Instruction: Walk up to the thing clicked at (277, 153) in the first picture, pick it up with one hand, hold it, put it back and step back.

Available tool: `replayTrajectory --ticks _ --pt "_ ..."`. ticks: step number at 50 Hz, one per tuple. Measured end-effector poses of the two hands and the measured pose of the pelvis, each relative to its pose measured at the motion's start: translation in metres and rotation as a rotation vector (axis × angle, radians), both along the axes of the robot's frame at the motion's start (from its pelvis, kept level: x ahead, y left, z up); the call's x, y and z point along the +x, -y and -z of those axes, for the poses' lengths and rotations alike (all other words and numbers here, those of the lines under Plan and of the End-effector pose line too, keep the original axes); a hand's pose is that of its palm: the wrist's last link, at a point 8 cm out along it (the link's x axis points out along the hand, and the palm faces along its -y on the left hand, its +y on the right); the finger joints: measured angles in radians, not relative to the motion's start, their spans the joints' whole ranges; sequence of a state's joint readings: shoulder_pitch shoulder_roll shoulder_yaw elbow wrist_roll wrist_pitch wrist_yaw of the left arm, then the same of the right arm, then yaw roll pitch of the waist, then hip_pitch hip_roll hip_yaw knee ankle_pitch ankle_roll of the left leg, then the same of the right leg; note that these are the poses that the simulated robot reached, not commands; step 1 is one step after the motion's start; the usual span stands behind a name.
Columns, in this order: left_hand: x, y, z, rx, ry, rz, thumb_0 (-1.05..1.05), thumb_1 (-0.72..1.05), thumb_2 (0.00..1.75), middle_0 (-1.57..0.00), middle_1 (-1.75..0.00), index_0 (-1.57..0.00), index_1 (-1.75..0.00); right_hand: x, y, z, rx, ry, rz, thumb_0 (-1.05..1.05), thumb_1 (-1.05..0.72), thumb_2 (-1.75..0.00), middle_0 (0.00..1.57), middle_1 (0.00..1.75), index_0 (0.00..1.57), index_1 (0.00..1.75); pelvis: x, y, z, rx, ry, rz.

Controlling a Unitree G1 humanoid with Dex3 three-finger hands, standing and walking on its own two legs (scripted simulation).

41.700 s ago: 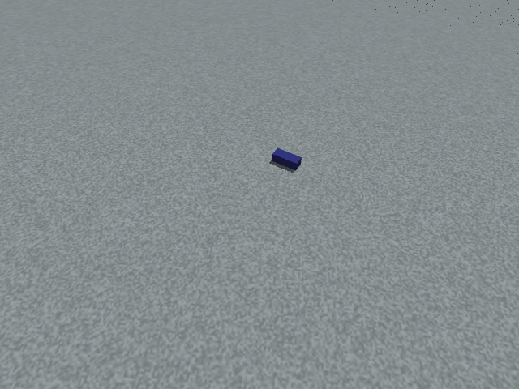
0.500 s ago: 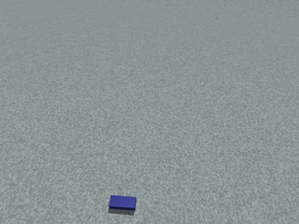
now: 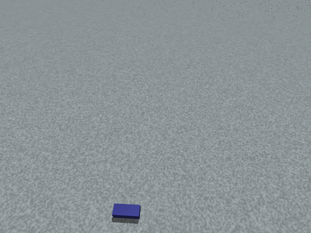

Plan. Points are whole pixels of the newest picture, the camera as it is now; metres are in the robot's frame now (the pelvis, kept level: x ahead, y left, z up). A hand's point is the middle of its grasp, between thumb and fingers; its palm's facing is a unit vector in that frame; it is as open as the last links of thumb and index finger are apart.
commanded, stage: stand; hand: left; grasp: from above
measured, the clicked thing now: (126, 211) +0.41 +0.20 -0.75
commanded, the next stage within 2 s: step back in 1.42 s
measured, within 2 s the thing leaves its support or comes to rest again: neither
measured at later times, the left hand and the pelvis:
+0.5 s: hand out of the picture +0.09 +0.23 -0.16, palm faces +0.02 -0.95 -0.32, open 7.4 cm; pelvis +0.01 -0.01 +0.00, yaw -1 degrees
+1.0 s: hand out of the picture +0.09 +0.24 -0.15, palm faces -0.01 -0.94 -0.33, open 7.4 cm; pelvis +0.02 -0.01 +0.00, yaw -1 degrees
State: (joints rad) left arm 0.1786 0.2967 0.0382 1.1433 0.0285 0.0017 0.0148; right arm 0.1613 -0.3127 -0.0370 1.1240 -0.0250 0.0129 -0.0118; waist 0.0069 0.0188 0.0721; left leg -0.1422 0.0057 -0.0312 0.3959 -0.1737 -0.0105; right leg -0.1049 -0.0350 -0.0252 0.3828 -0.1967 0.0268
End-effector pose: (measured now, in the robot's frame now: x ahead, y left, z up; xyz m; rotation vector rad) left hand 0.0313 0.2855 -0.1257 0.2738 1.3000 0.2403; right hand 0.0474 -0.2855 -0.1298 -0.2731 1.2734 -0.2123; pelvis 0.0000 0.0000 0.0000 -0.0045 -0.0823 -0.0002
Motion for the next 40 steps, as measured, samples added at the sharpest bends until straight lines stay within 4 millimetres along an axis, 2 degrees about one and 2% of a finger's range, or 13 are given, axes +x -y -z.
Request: replayTrajectory --ticks 8,23,40 --pt "0.016 0.006 -0.001 -0.008 0.010 0.006 0.00 0.91 0.90 -0.20 -0.30 -0.20 -0.30 0.004 0.005 -0.001 -0.003 -0.011 -0.002 0.00 -0.91 -0.90 0.20 0.30 0.20 0.30 0.006 0.004 -0.001 0.000 -0.006 0.004" --pt "0.049 0.009 -0.006 -0.011 0.064 0.027 0.00 0.91 0.90 -0.20 -0.30 -0.20 -0.30 0.027 0.006 -0.004 -0.002 0.029 -0.012 0.00 -0.91 -0.90 0.20 0.30 0.20 0.30 0.014 0.006 -0.003 0.003 -0.012 0.009" --pt "0.050 0.004 -0.007 0.000 0.053 0.039 0.00 0.91 0.90 -0.20 -0.30 -0.20 -0.30 0.029 0.014 -0.008 -0.015 0.023 -0.009 0.00 -0.91 -0.90 0.20 0.30 0.20 0.30 0.017 0.008 -0.003 0.003 -0.021 0.012"
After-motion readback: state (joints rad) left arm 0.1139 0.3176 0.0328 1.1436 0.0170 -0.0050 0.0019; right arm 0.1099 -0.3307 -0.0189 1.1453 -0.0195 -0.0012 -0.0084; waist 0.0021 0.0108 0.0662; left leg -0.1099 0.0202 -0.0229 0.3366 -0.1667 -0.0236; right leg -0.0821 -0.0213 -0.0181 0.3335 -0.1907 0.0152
